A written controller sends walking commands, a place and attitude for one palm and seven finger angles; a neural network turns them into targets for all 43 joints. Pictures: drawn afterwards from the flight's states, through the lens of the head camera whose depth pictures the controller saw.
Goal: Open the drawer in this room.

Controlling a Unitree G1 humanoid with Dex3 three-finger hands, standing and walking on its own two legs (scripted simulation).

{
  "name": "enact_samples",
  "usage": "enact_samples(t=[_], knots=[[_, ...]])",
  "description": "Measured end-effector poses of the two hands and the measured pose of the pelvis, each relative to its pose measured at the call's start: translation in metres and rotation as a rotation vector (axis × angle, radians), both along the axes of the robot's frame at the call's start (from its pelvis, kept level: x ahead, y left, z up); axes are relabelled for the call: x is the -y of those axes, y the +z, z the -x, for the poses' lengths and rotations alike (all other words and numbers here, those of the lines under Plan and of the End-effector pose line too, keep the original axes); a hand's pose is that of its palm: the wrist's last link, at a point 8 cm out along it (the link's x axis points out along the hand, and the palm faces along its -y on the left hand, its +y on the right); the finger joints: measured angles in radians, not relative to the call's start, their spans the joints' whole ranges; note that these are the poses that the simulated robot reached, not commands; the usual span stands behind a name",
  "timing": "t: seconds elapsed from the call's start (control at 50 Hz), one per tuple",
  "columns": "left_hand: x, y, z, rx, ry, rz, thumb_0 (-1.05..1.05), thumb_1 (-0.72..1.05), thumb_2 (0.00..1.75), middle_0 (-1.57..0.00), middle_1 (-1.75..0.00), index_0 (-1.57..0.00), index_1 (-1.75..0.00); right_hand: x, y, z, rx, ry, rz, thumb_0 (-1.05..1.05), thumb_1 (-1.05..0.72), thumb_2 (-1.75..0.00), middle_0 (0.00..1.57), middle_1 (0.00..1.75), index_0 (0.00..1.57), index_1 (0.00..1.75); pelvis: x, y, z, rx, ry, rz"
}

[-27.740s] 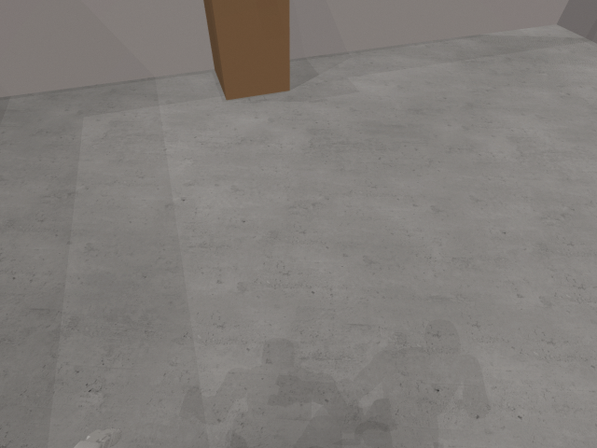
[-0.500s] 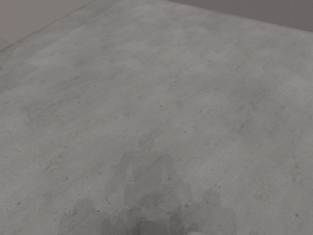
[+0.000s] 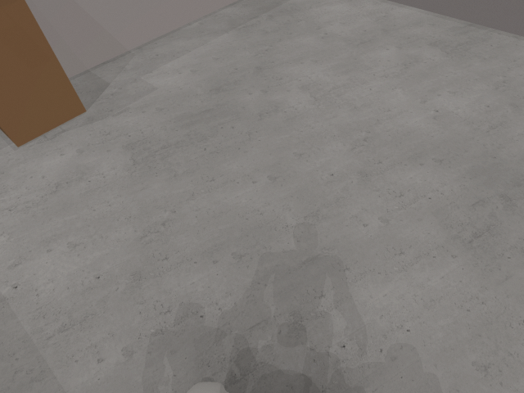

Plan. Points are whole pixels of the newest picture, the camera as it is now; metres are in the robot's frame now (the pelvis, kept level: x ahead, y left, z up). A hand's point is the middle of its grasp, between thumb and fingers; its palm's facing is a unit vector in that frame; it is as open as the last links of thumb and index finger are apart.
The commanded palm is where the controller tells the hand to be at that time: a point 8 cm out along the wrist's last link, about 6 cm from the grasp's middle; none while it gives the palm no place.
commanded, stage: turn or walk to find it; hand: left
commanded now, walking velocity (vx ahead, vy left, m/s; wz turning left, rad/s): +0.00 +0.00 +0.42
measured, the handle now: out of the picture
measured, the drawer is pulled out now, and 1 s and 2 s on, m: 0.00 0.00 0.00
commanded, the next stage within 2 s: stand and wait in 0.28 s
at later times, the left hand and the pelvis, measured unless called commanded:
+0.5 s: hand out of the picture +0.02 +0.24 -0.17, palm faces +0.19 -0.95 -0.24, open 7.4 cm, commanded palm none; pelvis -0.02 +0.03 +0.00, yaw +9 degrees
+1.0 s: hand out of the picture -0.07 +0.18 -0.18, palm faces +0.24 -0.96 -0.16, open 7.4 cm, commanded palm none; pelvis -0.04 +0.02 +0.00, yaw +11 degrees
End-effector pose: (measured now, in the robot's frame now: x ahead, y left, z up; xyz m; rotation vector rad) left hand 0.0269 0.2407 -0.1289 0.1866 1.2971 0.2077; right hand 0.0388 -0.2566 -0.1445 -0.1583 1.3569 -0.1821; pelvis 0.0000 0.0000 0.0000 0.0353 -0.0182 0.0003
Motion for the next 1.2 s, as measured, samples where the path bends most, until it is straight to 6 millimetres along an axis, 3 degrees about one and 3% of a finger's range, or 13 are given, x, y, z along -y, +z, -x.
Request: enact_samples(t=[0.16,0.22,0.32,0.44,0.58,0.66,0.8,0.92,1.04,1.2], knots=[[-0.050,-0.031,0.062,-0.101,0.124,0.023,0.01,0.90,0.90,-0.20,-0.30,-0.21,-0.30,-0.046,0.012,-0.062,0.165,0.150,0.048,0.01,-0.91,-0.90,0.19,0.30,0.20,0.30,-0.034,-0.014,0.012,0.002,0.064,0.027],[-0.060,-0.027,0.067,-0.113,0.146,0.027,0.01,0.90,0.90,-0.20,-0.30,-0.20,-0.30,-0.062,0.022,-0.070,0.197,0.183,0.052,0.01,-0.91,-0.90,0.20,0.30,0.20,0.30,-0.041,-0.007,0.015,0.006,0.089,0.045],[-0.068,-0.016,0.054,-0.030,0.165,0.029,0.01,0.91,0.90,-0.19,-0.30,-0.20,-0.30,-0.077,0.027,-0.070,0.191,0.224,0.036,0.01,-0.91,-0.90,0.20,0.30,0.20,0.30,-0.046,0.001,0.020,0.003,0.132,0.059],[-0.060,-0.007,0.035,0.036,0.152,0.016,0.01,0.90,0.90,-0.19,-0.30,-0.20,-0.30,-0.078,0.019,-0.055,0.163,0.218,0.002,0.01,-0.91,-0.90,0.20,0.30,0.20,0.30,-0.040,0.002,0.024,0.000,0.156,0.047],[-0.025,-0.006,0.024,0.079,0.123,-0.006,0.01,0.90,0.90,-0.19,-0.30,-0.20,-0.30,-0.057,-0.010,-0.023,0.086,0.168,-0.052,0.01,-0.91,-0.90,0.20,0.30,0.20,0.30,-0.016,-0.008,0.023,0.003,0.163,0.012],[-0.001,-0.002,0.036,0.059,0.132,0.012,0.01,0.91,0.90,-0.20,-0.30,-0.20,-0.30,-0.043,-0.014,-0.004,0.022,0.152,-0.055,0.01,-0.91,-0.90,0.20,0.30,0.20,0.30,-0.008,-0.004,0.023,0.015,0.178,0.016],[0.006,-0.007,0.070,-0.011,0.179,0.030,0.01,0.93,0.90,-0.20,-0.30,-0.21,-0.30,-0.031,-0.009,0.021,-0.053,0.157,-0.022,0.01,-0.91,-0.90,0.20,0.30,0.20,0.30,-0.004,-0.001,0.028,0.017,0.188,0.024],[0.010,-0.022,0.100,-0.077,0.220,0.085,0.01,0.91,0.90,-0.20,-0.30,-0.20,-0.30,-0.042,-0.003,0.035,-0.062,0.178,0.002,0.01,-0.91,-0.90,0.19,0.30,0.20,0.30,-0.012,-0.003,0.035,0.028,0.188,0.035],[0.017,-0.023,0.123,-0.117,0.226,0.124,0.01,0.91,0.90,-0.20,-0.30,-0.20,-0.30,-0.062,0.003,0.039,-0.045,0.191,-0.014,0.01,-0.92,-0.90,0.20,0.30,0.20,0.30,-0.018,0.002,0.041,0.030,0.184,0.035],[0.020,-0.021,0.143,-0.154,0.221,0.141,0.01,0.90,0.90,-0.20,-0.30,-0.20,-0.30,-0.070,0.004,0.050,-0.041,0.177,-0.020,0.02,-0.93,-0.90,0.20,0.30,0.20,0.30,-0.026,0.004,0.048,0.027,0.178,0.034]])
